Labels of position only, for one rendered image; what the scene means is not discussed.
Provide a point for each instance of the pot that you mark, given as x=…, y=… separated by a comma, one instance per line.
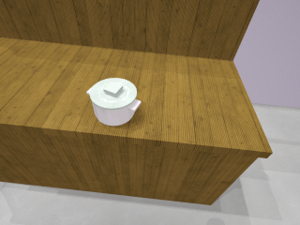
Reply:
x=115, y=117

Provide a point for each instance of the table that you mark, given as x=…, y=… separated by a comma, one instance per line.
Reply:
x=195, y=131

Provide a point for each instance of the lid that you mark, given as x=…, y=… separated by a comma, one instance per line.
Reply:
x=109, y=102

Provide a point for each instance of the knob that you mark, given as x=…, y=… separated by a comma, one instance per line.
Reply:
x=113, y=88

